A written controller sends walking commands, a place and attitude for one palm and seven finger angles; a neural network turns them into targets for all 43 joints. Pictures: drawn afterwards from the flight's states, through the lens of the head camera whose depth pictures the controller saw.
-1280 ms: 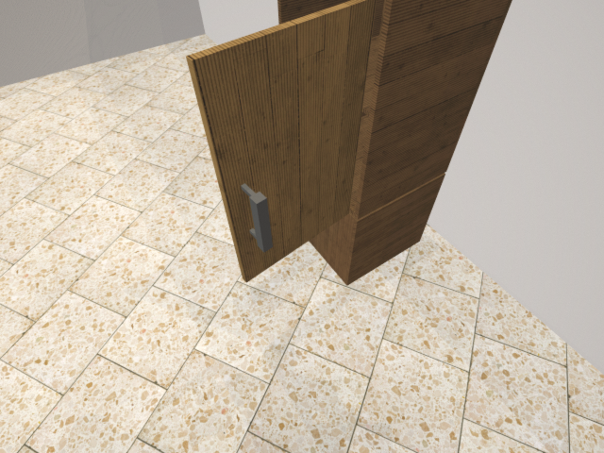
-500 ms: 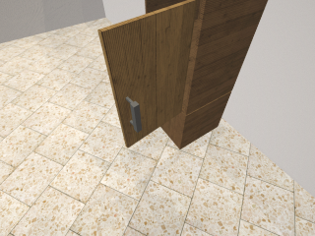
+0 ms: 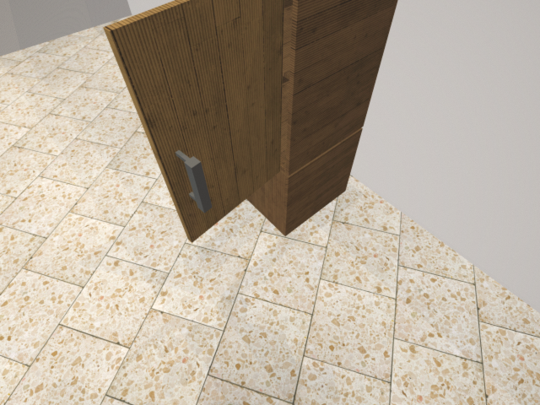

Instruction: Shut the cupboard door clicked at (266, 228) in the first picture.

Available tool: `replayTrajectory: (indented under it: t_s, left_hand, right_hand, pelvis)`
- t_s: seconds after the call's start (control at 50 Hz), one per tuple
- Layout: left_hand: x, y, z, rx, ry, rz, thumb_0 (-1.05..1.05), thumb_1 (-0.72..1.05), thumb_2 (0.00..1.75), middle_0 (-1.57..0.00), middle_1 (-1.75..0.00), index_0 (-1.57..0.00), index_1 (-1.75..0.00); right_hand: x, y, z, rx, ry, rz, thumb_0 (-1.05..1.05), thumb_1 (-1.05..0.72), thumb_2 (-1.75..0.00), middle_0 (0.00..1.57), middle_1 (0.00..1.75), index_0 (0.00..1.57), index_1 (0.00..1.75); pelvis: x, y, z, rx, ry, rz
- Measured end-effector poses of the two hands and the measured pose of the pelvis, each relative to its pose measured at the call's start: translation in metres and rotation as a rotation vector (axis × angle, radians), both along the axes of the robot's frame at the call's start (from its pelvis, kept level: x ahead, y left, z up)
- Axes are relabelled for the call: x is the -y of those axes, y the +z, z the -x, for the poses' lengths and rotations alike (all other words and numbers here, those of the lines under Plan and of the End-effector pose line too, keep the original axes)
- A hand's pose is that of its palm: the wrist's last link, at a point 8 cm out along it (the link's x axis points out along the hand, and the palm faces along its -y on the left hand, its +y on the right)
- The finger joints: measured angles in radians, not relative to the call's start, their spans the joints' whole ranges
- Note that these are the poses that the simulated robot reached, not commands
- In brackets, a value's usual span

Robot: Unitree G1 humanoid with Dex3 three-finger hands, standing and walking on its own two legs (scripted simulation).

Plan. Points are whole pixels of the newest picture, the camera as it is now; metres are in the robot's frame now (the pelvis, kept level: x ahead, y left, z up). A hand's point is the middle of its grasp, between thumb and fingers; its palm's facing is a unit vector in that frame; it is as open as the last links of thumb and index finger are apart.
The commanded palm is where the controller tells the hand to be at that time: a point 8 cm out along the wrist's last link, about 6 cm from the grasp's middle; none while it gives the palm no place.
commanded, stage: walk to a spot facing it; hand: left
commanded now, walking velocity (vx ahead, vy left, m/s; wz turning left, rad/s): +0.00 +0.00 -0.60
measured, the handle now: (193, 181) +0.56 +0.22 -0.09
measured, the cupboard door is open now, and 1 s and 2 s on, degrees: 97 97 97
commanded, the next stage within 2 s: none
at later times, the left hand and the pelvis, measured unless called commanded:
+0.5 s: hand out of the picture +0.07 +0.19 -0.17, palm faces -0.19 -0.95 -0.24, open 7.4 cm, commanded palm none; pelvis -0.02 +0.00 +0.00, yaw -16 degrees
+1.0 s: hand (220, 382) +0.18 +0.11 -0.17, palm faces -0.57 -0.79 -0.20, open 7.4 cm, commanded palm none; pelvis -0.03 -0.01 -0.01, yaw -35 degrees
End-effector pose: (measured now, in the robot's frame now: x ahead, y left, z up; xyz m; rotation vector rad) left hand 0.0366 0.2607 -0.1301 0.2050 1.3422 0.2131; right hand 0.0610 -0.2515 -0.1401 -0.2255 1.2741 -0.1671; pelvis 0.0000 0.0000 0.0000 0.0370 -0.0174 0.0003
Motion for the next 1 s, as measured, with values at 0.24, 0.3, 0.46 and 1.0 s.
replayTrajectory:
  t_s: [0.24, 0.3, 0.46, 1.0]
  left_hand:
    - [0.041, 0.007, 0.007, -0.033, -0.081, -0.001, 0.0, 0.9, 0.9, -0.2, -0.3, -0.2, -0.3]
    - [0.044, 0.01, 0.005, -0.051, -0.117, 0.008, 0.0, 0.9, 0.9, -0.2, -0.3, -0.2, -0.3]
    - [0.029, 0.004, -0.027, -0.027, -0.215, 0.019, 0.0, 0.9, 0.9, -0.2, -0.3, -0.2, -0.3]
    - [0.11, -0.014, -0.163, 0.105, -0.691, 0.107, 0.0, 0.9, 0.9, -0.2, -0.3, -0.2, -0.3]
  right_hand:
    - [0.03, -0.001, 0.024, -0.003, -0.132, -0.022, 0.01, -0.91, -0.9, 0.2, 0.3, 0.2, 0.3]
    - [0.031, 0.01, 0.017, 0.051, -0.166, -0.018, 0.01, -0.91, -0.9, 0.2, 0.3, 0.2, 0.3]
    - [0.025, 0.028, 0.009, 0.172, -0.233, 0.017, 0.01, -0.91, -0.9, 0.2, 0.3, 0.2, 0.3]
    - [0.01, 0.025, 0.204, 0.016, -0.603, 0.122, 0.01, -0.91, -0.9, 0.2, 0.3, 0.2, 0.3]
  pelvis:
    - [0.024, 0.005, 0.014, -0.025, -0.119, -0.007]
    - [0.023, 0.01, 0.015, -0.036, -0.166, -0.017]
    - [0.009, 0.01, 0.018, -0.055, -0.272, -0.01]
    - [0.005, -0.007, 0.027, -0.038, -0.605, 0.04]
